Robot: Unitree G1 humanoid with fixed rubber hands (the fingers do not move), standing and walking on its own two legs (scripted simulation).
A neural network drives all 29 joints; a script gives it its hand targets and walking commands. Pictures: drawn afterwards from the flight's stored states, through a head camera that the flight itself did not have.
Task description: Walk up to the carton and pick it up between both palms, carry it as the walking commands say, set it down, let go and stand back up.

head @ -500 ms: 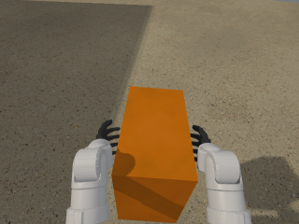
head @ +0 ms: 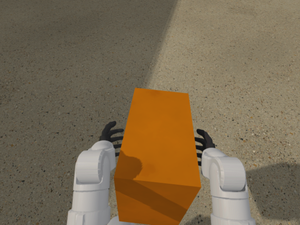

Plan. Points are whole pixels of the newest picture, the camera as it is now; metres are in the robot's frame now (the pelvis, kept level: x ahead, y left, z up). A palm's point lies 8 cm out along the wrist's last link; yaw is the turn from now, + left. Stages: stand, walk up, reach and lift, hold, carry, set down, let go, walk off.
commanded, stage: carry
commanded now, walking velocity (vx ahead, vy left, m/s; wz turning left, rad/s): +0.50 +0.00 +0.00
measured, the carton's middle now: (155, 154) +0.31 +0.01 -0.03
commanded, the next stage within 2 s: none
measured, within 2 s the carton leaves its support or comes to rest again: neither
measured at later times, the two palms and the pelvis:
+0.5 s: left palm (121, 47) +0.68 +0.14 +0.08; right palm (191, 53) +0.67 -0.11 +0.08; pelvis +0.38 +0.02 -0.01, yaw -2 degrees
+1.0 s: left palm (139, 17) +1.00 +0.10 +0.05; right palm (191, 22) +0.94 -0.14 +0.06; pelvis +0.66 +0.04 -0.01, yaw -13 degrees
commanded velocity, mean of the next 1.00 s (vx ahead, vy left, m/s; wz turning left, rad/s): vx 0.15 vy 0.00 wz -0.28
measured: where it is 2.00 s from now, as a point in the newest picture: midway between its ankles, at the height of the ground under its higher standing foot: (138, 141)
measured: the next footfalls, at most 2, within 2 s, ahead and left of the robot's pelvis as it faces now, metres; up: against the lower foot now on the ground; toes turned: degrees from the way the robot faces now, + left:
left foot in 0.16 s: +0.31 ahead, +0.15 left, +0.00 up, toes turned +8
right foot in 0.50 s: +0.51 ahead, -0.09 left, +0.00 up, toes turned -11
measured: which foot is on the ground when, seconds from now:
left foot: up 0.00-0.14, down 0.16-0.52, up 0.54-0.76, down 0.78-1.00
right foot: down 0.00-0.18, up 0.20-0.48, down 0.50-0.78, up 0.80-1.00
